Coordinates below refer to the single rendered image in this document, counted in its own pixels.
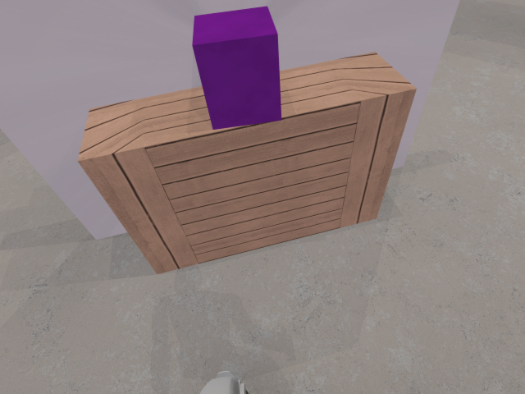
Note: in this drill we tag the carton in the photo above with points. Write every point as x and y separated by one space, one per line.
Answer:
238 60

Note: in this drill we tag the robot left shin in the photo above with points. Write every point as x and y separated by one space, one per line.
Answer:
226 374

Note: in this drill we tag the pedestal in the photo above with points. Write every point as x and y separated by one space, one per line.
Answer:
188 194

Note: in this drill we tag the left robot thigh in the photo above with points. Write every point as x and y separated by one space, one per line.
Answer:
224 385

